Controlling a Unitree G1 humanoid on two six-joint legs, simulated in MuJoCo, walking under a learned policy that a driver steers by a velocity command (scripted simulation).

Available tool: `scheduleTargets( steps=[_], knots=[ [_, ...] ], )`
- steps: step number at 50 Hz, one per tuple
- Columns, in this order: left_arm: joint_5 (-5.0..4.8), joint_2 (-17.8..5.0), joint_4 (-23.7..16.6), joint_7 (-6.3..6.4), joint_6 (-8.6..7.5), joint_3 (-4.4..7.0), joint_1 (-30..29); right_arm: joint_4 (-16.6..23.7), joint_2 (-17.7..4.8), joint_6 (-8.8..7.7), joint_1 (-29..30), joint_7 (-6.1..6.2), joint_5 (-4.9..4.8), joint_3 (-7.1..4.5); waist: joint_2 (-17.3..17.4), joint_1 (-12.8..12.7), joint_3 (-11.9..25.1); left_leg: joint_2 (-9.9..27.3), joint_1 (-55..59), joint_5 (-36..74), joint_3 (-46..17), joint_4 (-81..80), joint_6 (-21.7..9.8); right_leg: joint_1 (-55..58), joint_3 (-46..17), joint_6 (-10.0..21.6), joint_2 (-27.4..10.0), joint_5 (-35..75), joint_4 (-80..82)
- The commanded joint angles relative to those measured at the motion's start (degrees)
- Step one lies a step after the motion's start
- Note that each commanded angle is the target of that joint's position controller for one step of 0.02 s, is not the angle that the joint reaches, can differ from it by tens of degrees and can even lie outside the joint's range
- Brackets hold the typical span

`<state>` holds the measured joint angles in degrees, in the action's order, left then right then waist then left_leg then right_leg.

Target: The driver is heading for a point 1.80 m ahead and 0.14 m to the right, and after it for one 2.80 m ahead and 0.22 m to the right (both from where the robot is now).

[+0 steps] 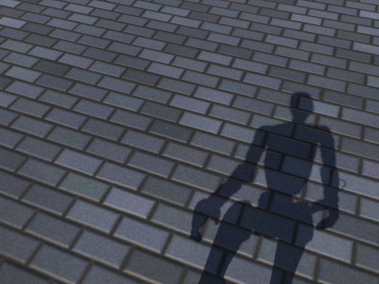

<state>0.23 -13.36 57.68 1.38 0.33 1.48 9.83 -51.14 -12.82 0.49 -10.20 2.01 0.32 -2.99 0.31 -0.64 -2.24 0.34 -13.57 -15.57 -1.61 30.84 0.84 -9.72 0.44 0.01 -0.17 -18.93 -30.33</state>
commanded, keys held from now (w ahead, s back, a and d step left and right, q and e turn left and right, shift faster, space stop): no key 1.00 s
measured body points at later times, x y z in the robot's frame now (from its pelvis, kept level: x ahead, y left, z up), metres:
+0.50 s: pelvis -0.01 +0.00 +0.00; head +0.00 +0.00 +0.45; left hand +0.01 +0.24 -0.15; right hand +0.03 -0.25 -0.15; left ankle +0.01 +0.13 -0.73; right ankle -0.03 -0.12 -0.73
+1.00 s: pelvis -0.01 +0.00 +0.00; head +0.00 +0.00 +0.45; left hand -0.02 +0.23 -0.15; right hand +0.01 -0.25 -0.15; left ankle +0.01 +0.13 -0.73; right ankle -0.03 -0.12 -0.73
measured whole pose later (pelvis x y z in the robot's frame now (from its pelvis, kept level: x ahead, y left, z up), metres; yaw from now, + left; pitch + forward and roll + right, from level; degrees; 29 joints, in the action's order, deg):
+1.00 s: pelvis -0.01 +0.00 +0.00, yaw +0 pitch -1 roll +0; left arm 0.0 -10.1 62.9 2.0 -0.5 0.2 17.1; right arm -64.4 -10.7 0.3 -13.3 2.7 -0.1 -1.1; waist 0.2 0.0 -2.0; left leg 0.9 -14.0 -13.1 -1.9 28.0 1.3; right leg -10.2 0.8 0.5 0.3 -16.6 -27.7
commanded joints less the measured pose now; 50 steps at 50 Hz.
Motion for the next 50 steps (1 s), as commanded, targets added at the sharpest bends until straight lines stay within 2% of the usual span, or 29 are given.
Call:
scheduleTargets(
  steps=[1,14,24,50],
  knots=[
    [0.02,-6.1,-0.9,0.28,-0.51,1.04,0.6,1.1,-6.0,-0.5,0.0,0.32,0.0,-1.29,0.0,0.1,1.9,1.8,3.8,14.4,-1.4,-4.0,-1.7,-3.3,-1.9,1.0,-2.0,10.6,5.9],
    [0.08,-4.8,2.4,0.6,-0.78,0.47,3.1,-5.6,-5.4,-0.42,-1.1,0.71,-0.07,-0.74,-0.3,0.3,0.0,1.2,2.9,9.2,-0.7,-6.1,-1.1,-4.5,-1.8,1.1,-1.6,5.9,8.4],
    [0.0,-3.8,3.7,0.69,-0.92,0.06,5.8,-9.2,-4.5,-0.48,-2.7,0.77,-0.17,-0.04,-0.4,0.4,-0.6,1.1,2.2,7.8,-0.4,-6.7,-1.1,-4.7,-1.6,1.2,-1.4,5.2,9.1],
    [-0.21,-1.8,4.5,0.81,-1.08,-0.45,11.3,-12.3,-3.1,-0.41,-5.7,0.85,-0.41,1.14,-0.3,0.6,-1.0,0.9,1.5,8.8,-0.2,-6.7,-1.2,-4.7,-1.1,1.3,-1.0,7.8,8.8]
  ],
)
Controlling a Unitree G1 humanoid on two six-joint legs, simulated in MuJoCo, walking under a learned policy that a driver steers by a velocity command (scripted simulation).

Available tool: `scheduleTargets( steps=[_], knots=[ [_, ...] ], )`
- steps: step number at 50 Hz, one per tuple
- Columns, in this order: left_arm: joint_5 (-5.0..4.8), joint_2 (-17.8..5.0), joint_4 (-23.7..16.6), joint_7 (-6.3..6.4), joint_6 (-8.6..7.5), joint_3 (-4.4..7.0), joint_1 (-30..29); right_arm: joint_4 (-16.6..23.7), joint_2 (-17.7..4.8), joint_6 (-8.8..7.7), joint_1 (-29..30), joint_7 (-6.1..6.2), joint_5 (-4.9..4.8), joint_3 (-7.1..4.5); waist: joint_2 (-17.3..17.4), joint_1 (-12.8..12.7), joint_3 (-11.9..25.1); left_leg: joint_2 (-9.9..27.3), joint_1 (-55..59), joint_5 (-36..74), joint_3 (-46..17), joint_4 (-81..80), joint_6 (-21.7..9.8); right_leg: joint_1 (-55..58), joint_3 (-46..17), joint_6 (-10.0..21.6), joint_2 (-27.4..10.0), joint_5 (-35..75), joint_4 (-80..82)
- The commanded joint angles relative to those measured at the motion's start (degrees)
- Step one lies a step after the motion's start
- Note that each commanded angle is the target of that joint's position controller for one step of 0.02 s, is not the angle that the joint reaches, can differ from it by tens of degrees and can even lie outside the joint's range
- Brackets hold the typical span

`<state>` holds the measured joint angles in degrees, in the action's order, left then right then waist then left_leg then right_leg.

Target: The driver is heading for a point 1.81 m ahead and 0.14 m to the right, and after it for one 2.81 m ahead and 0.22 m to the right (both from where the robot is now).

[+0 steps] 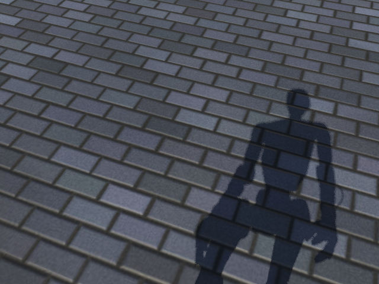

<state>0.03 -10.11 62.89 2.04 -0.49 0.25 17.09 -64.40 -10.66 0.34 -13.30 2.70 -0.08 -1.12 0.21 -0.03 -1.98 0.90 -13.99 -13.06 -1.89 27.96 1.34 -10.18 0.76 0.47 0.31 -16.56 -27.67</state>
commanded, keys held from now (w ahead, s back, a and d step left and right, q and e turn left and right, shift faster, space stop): no key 0.40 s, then w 0.60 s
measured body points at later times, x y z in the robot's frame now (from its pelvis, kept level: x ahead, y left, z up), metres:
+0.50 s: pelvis +0.01 +0.00 +0.00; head +0.01 +0.00 +0.45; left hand -0.02 +0.23 -0.16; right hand +0.01 -0.24 -0.16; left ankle +0.02 +0.13 -0.73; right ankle -0.02 -0.11 -0.74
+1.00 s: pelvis +0.18 +0.04 +0.00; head +0.20 +0.05 +0.45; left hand +0.37 +0.27 -0.12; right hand +0.07 -0.19 -0.14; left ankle +0.04 +0.13 -0.74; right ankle +0.36 -0.12 -0.69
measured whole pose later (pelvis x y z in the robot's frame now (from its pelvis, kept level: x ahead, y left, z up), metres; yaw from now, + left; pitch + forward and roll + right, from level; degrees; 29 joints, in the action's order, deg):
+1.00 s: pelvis +0.18 +0.04 +0.00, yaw +0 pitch +2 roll +0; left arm -1.6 -13.6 51.5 -1.4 -5.0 2.5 2.6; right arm -62.4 -9.5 -5.0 -29.5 0.9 0.0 -0.5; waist -1.9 4.9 0.1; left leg -2.1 6.1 -17.6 2.6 9.3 -2.4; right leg -38.9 1.4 2.0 -5.0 -0.4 -40.0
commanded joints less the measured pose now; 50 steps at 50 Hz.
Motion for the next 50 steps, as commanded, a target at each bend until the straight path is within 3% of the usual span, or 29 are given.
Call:
scheduleTargets(
  steps=[1,20,21,22,24,25,26,27,29,30,32,33,34,35,36,37,38,40,43,46,50],
  knots=[
    [-0.02,-5.0,-0.8,0.16,-0.26,0.78,4.2,0.9,-5.3,-0.26,-2.6,0.16,-0.02,-0.71,-0.2,0.0,-1.3,0.3,1.9,6.4,0.1,-3.8,-1.7,-4.2,-1.5,0.9,-1.5,5.5,6.1],
    [-0.12,-4.2,-0.8,0.31,-0.35,0.82,6.4,0.7,-4.7,-0.27,-4.0,0.22,-0.11,-0.52,-0.2,0.0,-1.7,0.2,1.7,6.6,0.2,-3.6,-1.8,-4.3,-1.3,0.8,-1.4,5.8,5.8],
    [-0.1,-3.7,-0.2,0.36,-0.28,0.72,7.5,0.1,-4.0,-0.22,-5.1,0.23,-0.07,-0.35,-0.5,0.0,-0.3,-0.6,2.3,1.3,1.0,-3.5,-1.8,-3.7,-0.9,1.0,-1.0,0.0,6.4],
    [-0.45,-4.5,-0.1,0.54,-0.11,1.08,7.9,0.0,-4.1,-0.15,-5.2,0.32,-0.34,-0.48,-1.2,-0.1,-1.1,-2.1,1.0,-7.1,2.5,-1.8,-2.1,-4.5,-1.2,1.8,-0.7,-9.2,6.7],
    [-1.12,-7.2,-1.0,0.86,-0.14,2.02,8.0,1.0,-4.8,-0.65,-4.0,0.34,-0.62,-0.84,-3.8,-0.9,-5.3,-3.4,-6.0,-20.8,4.0,2.7,-3.4,-7.3,-6.5,5.2,-4.0,-27.1,9.5],
    [-1.42,-8.6,-1.1,0.79,-0.6,2.49,9.7,2.1,-3.9,-1.45,-2.3,0.06,-0.63,-0.68,-6.2,-1.8,-7.0,-3.3,-9.9,-19.7,4.5,6.5,-3.6,-6.6,-12.2,7.5,-8.0,-31.6,12.4],
    [-1.67,-10.5,-1.0,0.64,-1.18,3.26,11.2,3.0,-2.4,-2.51,-1.1,-0.46,-0.77,-0.37,-10.0,-2.4,-7.5,-3.1,-12.7,-14.6,5.9,12.8,-3.6,-4.9,-19.8,10.4,-13.6,-34.2,16.2],
    [-1.72,-11.6,-1.3,0.56,-1.68,3.82,11.0,3.8,-2.2,-3.49,0.0,-1.01,-0.91,-0.35,-11.1,-2.6,-8.8,-0.8,-14.1,-11.5,4.4,18.1,-4.3,-6.1,-25.9,13.1,-18.2,-33.3,18.8],
    [-1.33,-10.7,-2.9,0.22,-2.56,3.77,7.6,4.8,-2.5,-4.87,-0.2,-1.91,-1.68,-0.58,-10.1,-0.6,-9.9,1.9,-15.8,-15.3,2.3,18.9,-6.2,-6.0,-26.4,13.2,-19.7,-27.6,18.9],
    [-1.92,-10.2,-3.9,-0.02,-2.74,3.7,5.1,4.6,-2.7,-5.42,-1.7,-2.18,-1.98,-0.71,-9.1,1.0,-9.4,2.2,-11.8,-14.9,2.6,12.3,-7.1,-6.9,-22.5,11.3,-17.8,-23.8,17.3],
    [-2.57,-9.9,-5.1,-0.42,-2.4,3.65,2.1,0.5,-3.3,-5.81,-10.3,-2.31,-1.55,-1.76,-5.5,4.6,-6.2,-2.7,7.1,-4.0,7.3,-0.3,-6.1,-13.8,-11.5,7.4,-10.0,-15.5,9.7],
    [-2.3,-9.1,-5.9,-0.55,-2.71,3.34,0.8,-1.3,-4.9,-5.67,-16.3,-2.34,-1.15,-2.62,-1.1,6.6,-3.9,-0.2,14.4,-3.5,2.1,-2.6,-6.2,-17.9,-6.8,5.7,-6.5,-8.1,-0.1],
    [-1.63,-5.4,-7.3,-0.84,-3.49,2.34,-0.2,-2.1,-10.4,-5.68,-24.5,-2.02,-1.27,-4.1,13.4,8.8,-0.1,12.2,22.4,-10.0,-17.9,-12.1,-10.7,-26.4,1.8,2.1,-0.3,-5.3,-21.7],
    [-2.13,-3.2,-9.0,-0.81,-4.65,1.92,-0.3,-1.8,-13.2,-6.55,-27.4,-2.8,-0.54,-4.11,18.6,8.4,1.1,21.8,23.3,-18.2,-40.0,-20.0,-17.9,-35.3,-1.9,2.2,2.8,-14.4,-36.2],
    [-3.09,-5.0,-9.3,-1.11,-5.4,2.25,-0.9,-0.4,-9.7,-7.4,-21.2,-2.8,-0.27,-2.87,10.0,5.0,-3.5,23.0,19.7,-20.5,-39.2,-19.6,-18.3,-40.0,-5.9,3.6,-1.5,-11.6,-44.5],
    [-3.16,-5.7,-9.3,-1.66,-5.98,2.31,-1.3,1.4,-7.1,-7.8,-16.2,-3.02,-0.45,-2.06,5.8,3.3,-5.5,20.1,17.8,-18.0,-31.0,-19.2,-16.0,-41.7,-6.4,4.9,-4.1,-5.1,-46.1],
    [-2.5,-6.4,-9.0,-1.78,-6.39,2.7,-1.5,2.6,-6.7,-7.77,-13.0,-3.44,-0.39,-1.63,3.5,2.0,-5.4,17.1,16.5,-11.9,-24.1,-19.7,-13.8,-40.8,-5.5,5.3,-5.8,0.1,-43.8],
    [-1.57,-8.5,-8.9,-2.17,-6.33,3.9,-2.9,3.0,-4.1,-6.97,-12.9,-3.61,-0.08,-0.65,3.8,1.4,-4.6,12.5,15.4,3.7,-13.0,-19.8,-10.6,-37.0,-3.6,4.7,-7.5,5.6,-37.7],
    [-1.39,-5.4,-10.2,-2.87,-5.23,3.39,-6.7,2.4,-5.5,-6.08,-17.2,-2.55,0.34,-0.55,4.1,2.0,-4.0,10.8,15.1,16.1,-6.6,-20.1,-11.1,-36.5,-0.5,2.4,-7.1,9.3,-31.6],
    [-1.35,-3.8,-14.3,-3.07,-5.2,2.32,-16.7,3.7,-7.7,-5.64,-16.6,-1.58,0.49,-0.74,3.4,3.5,-6.1,9.8,10.9,16.7,-3.6,-22.1,-11.2,-33.5,1.2,1.1,-5.5,15.2,-17.4],
    [-1.91,-4.9,-17.1,-4.08,-5.38,1.89,-23.6,3.3,-9.1,-5.68,-19.3,-1.21,-0.46,-1.39,4.7,4.4,-7.7,11.4,12.1,16.2,-1.9,-23.4,-11.5,-28.7,2.4,1.9,-3.5,18.8,-7.5]
  ],
)
Next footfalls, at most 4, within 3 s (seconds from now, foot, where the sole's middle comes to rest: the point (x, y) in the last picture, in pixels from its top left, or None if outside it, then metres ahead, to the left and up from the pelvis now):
1.14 right None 0.46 -0.09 -0.77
1.68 left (160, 217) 0.77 0.15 -0.77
2.20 right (214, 163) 1.04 -0.08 -0.77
2.68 left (164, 160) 1.05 0.14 -0.77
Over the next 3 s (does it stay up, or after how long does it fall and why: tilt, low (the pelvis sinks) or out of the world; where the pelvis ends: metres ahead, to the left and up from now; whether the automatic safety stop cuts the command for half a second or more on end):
stays up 1.08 0.01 0.01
